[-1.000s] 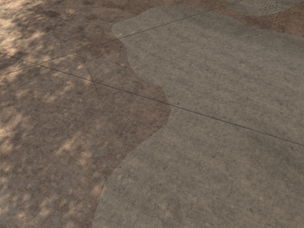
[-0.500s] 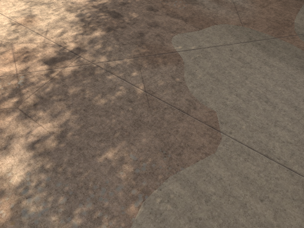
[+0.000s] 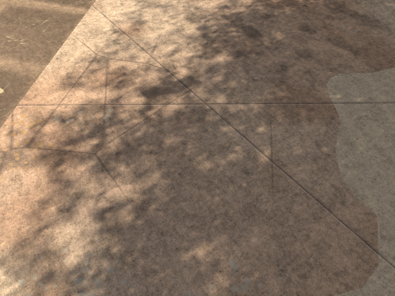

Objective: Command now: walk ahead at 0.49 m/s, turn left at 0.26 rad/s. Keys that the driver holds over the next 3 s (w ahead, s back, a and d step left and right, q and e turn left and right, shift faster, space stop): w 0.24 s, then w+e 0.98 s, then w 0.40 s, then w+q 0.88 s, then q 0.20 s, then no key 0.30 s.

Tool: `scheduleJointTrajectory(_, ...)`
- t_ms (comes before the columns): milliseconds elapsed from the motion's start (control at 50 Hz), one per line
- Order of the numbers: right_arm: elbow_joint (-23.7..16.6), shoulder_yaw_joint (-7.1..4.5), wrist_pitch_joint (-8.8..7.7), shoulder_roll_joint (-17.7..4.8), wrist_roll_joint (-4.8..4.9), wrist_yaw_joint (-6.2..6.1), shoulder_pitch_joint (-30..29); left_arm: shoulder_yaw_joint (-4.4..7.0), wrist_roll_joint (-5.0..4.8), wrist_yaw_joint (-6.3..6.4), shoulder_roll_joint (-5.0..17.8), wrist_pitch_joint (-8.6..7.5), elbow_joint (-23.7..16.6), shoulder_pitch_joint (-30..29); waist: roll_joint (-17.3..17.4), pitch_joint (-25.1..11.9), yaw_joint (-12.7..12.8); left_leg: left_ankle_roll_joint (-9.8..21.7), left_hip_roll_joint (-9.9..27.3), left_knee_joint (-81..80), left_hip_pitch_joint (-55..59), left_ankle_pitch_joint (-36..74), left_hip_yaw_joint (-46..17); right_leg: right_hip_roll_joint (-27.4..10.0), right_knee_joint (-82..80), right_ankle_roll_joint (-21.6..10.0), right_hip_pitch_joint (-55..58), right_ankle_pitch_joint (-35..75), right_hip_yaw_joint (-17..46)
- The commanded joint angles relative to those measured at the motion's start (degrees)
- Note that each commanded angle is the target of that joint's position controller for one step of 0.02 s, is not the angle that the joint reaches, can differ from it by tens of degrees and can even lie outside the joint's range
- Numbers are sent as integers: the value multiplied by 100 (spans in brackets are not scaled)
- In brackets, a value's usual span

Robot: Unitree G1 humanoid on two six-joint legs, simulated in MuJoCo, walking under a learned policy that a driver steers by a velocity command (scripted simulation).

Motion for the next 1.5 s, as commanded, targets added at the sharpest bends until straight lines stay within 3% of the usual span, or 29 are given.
scheduleJointTrajectory(20,-421,-55,-59,-205,-23,20,140,70,4,-35,415,-59,-111,228,-509,-284,-81,10,660,-295,-1064,277,-91,-1578,-1447,-1148,1002,193,1817)
scheduleJointTrajectory(100,-735,56,-68,-105,-129,35,-572,163,-74,5,801,-41,39,465,-437,-58,25,-138,838,-1672,-1271,998,164,-1596,-1757,-1236,800,582,1263)
scheduleJointTrajectory(260,-1194,63,-153,-321,-10,188,-1900,155,-219,16,1010,162,336,1138,-609,153,405,-80,468,-3668,-670,1819,488,-1652,-1339,-811,1248,398,892)
scheduleJointTrajectory(320,-1041,-117,-219,-634,-39,189,-1140,138,-209,48,1071,272,342,1040,-600,-167,-166,118,173,-4223,649,1454,661,-1529,-363,-570,1229,1190,919)
scheduleJointTrajectory(340,-805,-279,-230,-969,-76,131,-207,62,-149,51,874,265,279,988,-404,-740,-586,304,434,-4213,1978,1493,397,-1174,855,-371,725,1368,639)
scheduleJointTrajectory(360,-696,-424,-189,-1516,-200,57,763,-96,-23,60,388,212,56,1041,620,-1624,-848,745,1847,-4332,3745,1229,-1259,-578,2986,-36,-782,-300,168)
scheduleJointTrajectory(380,-631,-421,-150,-1579,-217,94,957,-172,-186,72,105,106,42,1523,1806,-2126,-637,1348,2646,-5131,4457,400,-3404,-70,4442,69,-2212,-2558,524)
scheduleJointTrajectory(400,-659,-281,-182,-1042,-166,131,706,-5,-313,85,731,83,102,1343,1013,-1515,-649,1178,2468,-5242,3901,132,-3065,-379,5054,33,-2633,-2297,1014)
scheduleJointTrajectory(420,-713,-192,-206,-767,-126,149,318,46,-338,85,827,93,13,995,743,-968,-511,968,2246,-5300,3244,409,-2123,-614,5034,-22,-2702,-1766,933)
scheduleJointTrajectory(480,-687,-105,-289,-381,-175,205,-534,104,-215,113,577,301,19,849,490,-327,-36,700,1622,-5875,1872,1436,-605,-1048,4404,62,-1994,-748,874)
scheduleJointTrajectory(620,-286,-232,-325,-606,-237,31,-280,110,-178,27,267,471,-320,223,125,55,-14,717,1532,-6202,1914,2657,789,-956,3209,184,-2443,640,931)
scheduleJointTrajectory(780,29,-318,-92,-902,-102,-61,287,10,-163,-269,132,441,-1041,-1209,25,506,-480,539,1778,-5918,2913,3014,1557,-845,1584,-94,-2591,671,71)
scheduleJointTrajectory(840,-8,-369,19,-1127,-52,-96,144,100,-180,-333,301,464,-1207,-1069,286,189,-206,376,1786,-5090,3098,5268,1819,-424,1441,-378,-1767,-138,-423)
scheduleJointTrajectory(880,-65,-403,106,-1284,-19,-137,-25,324,-210,-297,690,491,-1013,31,434,-480,461,220,1643,-3491,2856,6579,1962,57,1219,-683,-213,-392,-644)
scheduleJointTrajectory(900,-129,-376,94,-1254,-12,-156,-78,537,-194,-195,1088,517,-766,989,213,-965,946,-12,1393,-2053,1918,5719,2010,91,801,-927,1426,-51,-286)
scheduleJointTrajectory(920,-347,-182,1,-550,-240,-118,171,662,-191,-56,1678,565,-662,1330,-1151,-1320,644,-301,722,-23,-240,1015,1911,-1292,697,-1467,3162,104,1995)
scheduleJointTrajectory(940,-605,-53,-270,-368,-133,-30,308,611,-120,-98,1802,452,-887,1255,-1430,-2326,387,-416,-226,1295,-1688,-1514,461,-2328,-364,-2490,4246,-790,5148)
scheduleJointTrajectory(960,-764,-173,-432,-829,86,39,-490,484,-95,-133,1300,392,-838,1257,-701,-1884,708,-298,117,1369,-2310,-1020,-83,-2161,-697,-2084,4035,-681,4567)
scheduleJointTrajectory(980,-849,-156,-499,-818,128,51,-678,417,-131,-132,1057,344,-835,972,-570,-1145,518,-178,356,911,-2372,-468,1,-1922,-672,-1835,3215,-254,3606)
scheduleJointTrajectory(1000,-746,-163,-498,-768,-4,-7,-644,365,-161,-126,887,328,-925,516,-100,-762,205,-189,613,419,-1995,-80,27,-1618,-681,-1586,2312,228,2931)
scheduleJointTrajectory(1040,-713,-250,-350,-851,-153,-23,-458,276,-90,-90,634,322,-1095,113,-246,-521,-140,-291,822,-158,-1275,298,20,-1284,-903,-1449,1264,968,2316)
scheduleJointTrajectory(1140,-1015,-174,-165,-534,-249,-46,-1050,353,-130,83,922,299,-1007,492,-390,-270,-41,-658,638,-1582,-1288,1282,255,-955,-1046,-1375,555,1663,1721)
scheduleJointTrajectory(1280,-1306,-91,-312,-489,-114,162,-2157,321,-183,173,892,394,-791,1068,-749,-164,469,-541,199,-3823,-709,2637,262,-985,-670,-1010,850,499,1930)
scheduleJointTrajectory(1380,-1196,-251,-425,-813,-139,195,-1405,302,-136,185,852,450,-738,965,-951,-331,-13,-5,21,-4464,307,1786,469,-1105,309,-751,1496,1757,2248)
scheduleJointTrajectory(1400,-1079,-328,-448,-1010,-215,163,-697,222,-92,159,656,440,-810,879,-777,-935,-350,290,404,-4329,1503,1963,154,-798,1324,-581,1180,1953,1986)
scheduleJointTrajectory(1420,-990,-430,-438,-1429,-267,145,189,113,6,164,371,402,-881,1306,217,-1851,-458,883,1479,-4102,3402,2064,-1229,-216,3109,-295,-92,414,1508)
scheduleJointTrajectory(1440,-663,-487,-364,-1514,-194,228,669,47,-202,154,217,336,-817,1953,1877,-2174,-291,1592,2335,-4999,4532,414,-3678,359,4638,22,-1905,-2581,1157)
scheduleJointTrajectory(1460,-720,-354,-348,-986,-48,236,552,140,-278,154,773,315,-776,1495,996,-1453,-470,1363,2236,-5304,4108,-860,-3770,-3,5178,-3,-2581,-2418,1439)
scheduleJointTrajectory(1500,-828,-210,-255,-675,-116,208,-149,160,-144,136,846,310,-1017,444,47,-298,-366,1053,1784,-5526,2564,-39,-2303,-479,4920,2,-2564,-1471,980)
